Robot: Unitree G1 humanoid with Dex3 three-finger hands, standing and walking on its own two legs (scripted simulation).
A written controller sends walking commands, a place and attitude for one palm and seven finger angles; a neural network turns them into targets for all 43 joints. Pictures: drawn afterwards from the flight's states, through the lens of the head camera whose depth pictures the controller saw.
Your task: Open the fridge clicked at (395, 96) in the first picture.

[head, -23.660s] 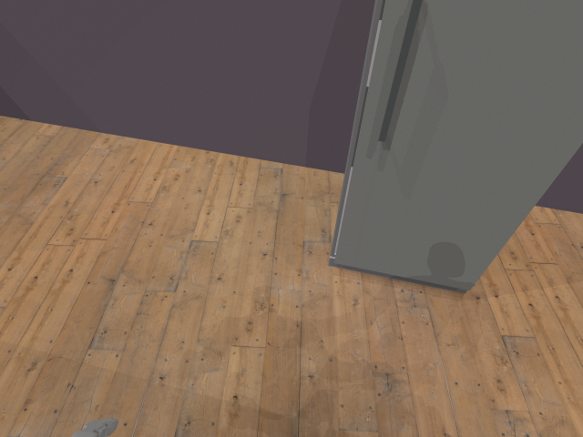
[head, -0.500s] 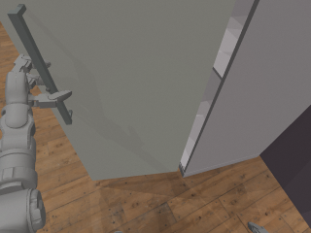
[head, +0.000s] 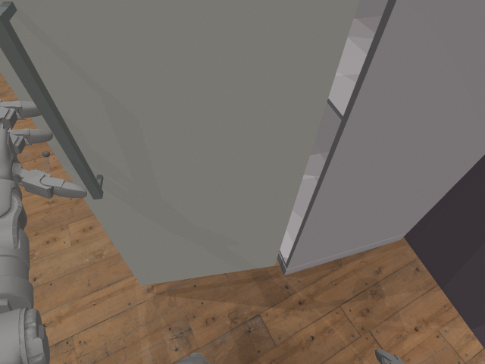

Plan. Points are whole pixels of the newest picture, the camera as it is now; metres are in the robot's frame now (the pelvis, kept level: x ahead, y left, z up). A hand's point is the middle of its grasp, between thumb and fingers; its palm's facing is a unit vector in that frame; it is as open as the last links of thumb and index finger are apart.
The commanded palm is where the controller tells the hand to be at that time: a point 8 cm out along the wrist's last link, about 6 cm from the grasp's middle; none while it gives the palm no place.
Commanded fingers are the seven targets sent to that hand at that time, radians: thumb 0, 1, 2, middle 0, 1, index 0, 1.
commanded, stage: slip the hand off the handle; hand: left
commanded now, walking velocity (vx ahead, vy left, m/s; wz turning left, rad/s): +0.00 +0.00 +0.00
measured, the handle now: (63, 124) +0.44 +0.31 +0.15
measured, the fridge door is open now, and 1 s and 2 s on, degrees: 82 81 81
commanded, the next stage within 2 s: draw the hand back to the body in 1.20 s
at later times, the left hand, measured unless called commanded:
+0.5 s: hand out of the picture +0.38 +0.39 +0.14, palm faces +0.42 -0.86 -0.29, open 14.6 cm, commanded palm +0.33 +0.42 +0.15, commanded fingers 0.00 -0.55 0.20 -0.25 -1.15 -0.25 -1.15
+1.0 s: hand out of the picture +0.29 +0.36 +0.14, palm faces +0.41 -0.87 -0.29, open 14.6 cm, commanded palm +0.24 +0.40 +0.15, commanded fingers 0.00 -0.55 0.20 -0.25 -1.15 -0.25 -1.15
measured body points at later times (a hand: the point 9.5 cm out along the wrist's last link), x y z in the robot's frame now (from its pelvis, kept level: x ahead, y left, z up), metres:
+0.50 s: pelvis +0.05 +0.02 +0.00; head +0.10 +0.03 +0.45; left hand +0.35 +0.43 +0.15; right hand +0.19 -0.24 -0.09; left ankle +0.06 +0.11 -0.71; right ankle +0.02 -0.12 -0.71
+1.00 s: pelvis +0.02 +0.00 +0.00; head +0.04 +0.01 +0.45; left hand +0.26 +0.41 +0.15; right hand +0.19 -0.23 -0.08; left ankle +0.06 +0.11 -0.71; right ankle +0.02 -0.12 -0.71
